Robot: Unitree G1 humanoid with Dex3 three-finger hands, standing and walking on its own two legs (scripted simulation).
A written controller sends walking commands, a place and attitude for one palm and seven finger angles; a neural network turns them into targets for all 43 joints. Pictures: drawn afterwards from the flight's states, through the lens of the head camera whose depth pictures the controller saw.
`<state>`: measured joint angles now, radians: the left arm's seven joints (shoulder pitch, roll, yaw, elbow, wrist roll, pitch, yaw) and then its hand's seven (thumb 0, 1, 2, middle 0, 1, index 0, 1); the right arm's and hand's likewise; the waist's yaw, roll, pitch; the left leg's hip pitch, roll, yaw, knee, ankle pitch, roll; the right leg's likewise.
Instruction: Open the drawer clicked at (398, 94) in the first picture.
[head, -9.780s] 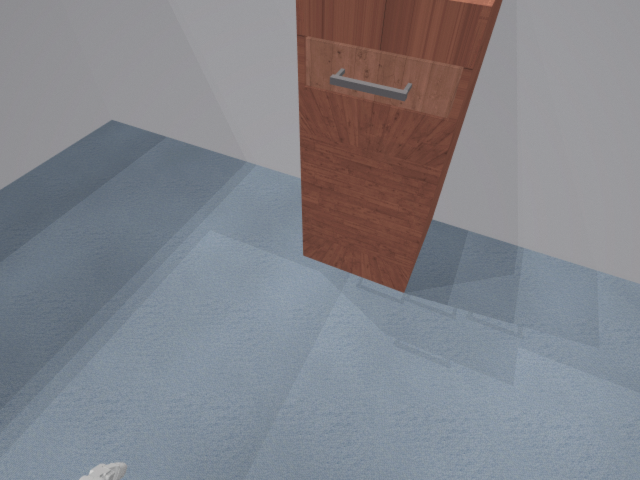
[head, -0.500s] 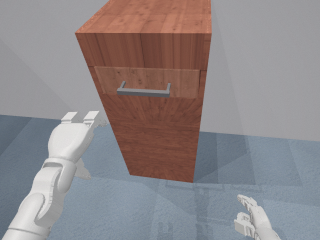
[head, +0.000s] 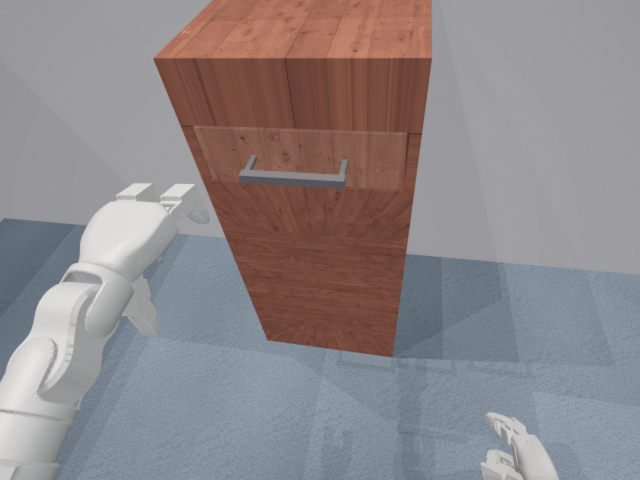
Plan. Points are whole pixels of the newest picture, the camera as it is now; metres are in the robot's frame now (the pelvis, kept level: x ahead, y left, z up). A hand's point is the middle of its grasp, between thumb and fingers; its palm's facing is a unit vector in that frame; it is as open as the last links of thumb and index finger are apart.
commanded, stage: raise the hand with hooked fingers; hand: left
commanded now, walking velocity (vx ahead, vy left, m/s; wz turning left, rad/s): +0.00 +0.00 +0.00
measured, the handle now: (294, 171) +0.60 +0.14 +0.03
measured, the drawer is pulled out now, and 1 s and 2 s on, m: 0.00 0.00 0.00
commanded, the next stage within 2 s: move the hooked fingers above the handle in 0.16 s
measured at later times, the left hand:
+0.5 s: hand (191, 254) +0.33 +0.21 +0.12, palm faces +0.03 -0.06 -1.00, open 13.8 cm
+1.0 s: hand (245, 212) +0.42 +0.17 +0.11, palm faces +0.02 -0.04 -1.00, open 13.8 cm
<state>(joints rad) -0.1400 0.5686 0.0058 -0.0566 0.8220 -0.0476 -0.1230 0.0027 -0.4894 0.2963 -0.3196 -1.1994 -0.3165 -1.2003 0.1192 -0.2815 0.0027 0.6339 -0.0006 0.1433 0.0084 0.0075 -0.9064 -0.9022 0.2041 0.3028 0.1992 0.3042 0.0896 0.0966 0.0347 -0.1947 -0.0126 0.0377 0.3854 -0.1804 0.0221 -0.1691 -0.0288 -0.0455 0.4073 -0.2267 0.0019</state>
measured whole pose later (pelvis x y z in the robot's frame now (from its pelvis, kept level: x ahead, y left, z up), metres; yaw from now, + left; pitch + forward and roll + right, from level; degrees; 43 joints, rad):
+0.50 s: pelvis -0.01 -0.01 +0.00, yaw +1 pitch +0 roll +0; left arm -0.30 0.52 -0.12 0.12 0.88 -0.06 -0.07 0.00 -0.49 0.30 -0.32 -1.20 -0.32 -1.20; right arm 0.09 -0.25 0.01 0.65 0.01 0.13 -0.02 0.01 -0.91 -0.90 0.20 0.30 0.20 0.30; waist 0.09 0.09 0.02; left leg -0.22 -0.01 0.02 0.39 -0.17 0.01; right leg -0.19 -0.02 -0.06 0.42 -0.22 -0.01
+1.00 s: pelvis +0.01 -0.01 +0.00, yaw -1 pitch +4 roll +1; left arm -0.54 0.45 -0.18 0.42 0.93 -0.01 0.02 0.00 -0.49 0.30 -0.32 -1.20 -0.32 -1.20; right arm 0.20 -0.27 -0.02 0.69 0.03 0.15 -0.02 0.01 -0.91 -0.90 0.20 0.30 0.20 0.30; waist 0.03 0.07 -0.02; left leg -0.29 0.00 0.05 0.42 -0.21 0.01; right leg -0.28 -0.02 -0.03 0.47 -0.27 -0.01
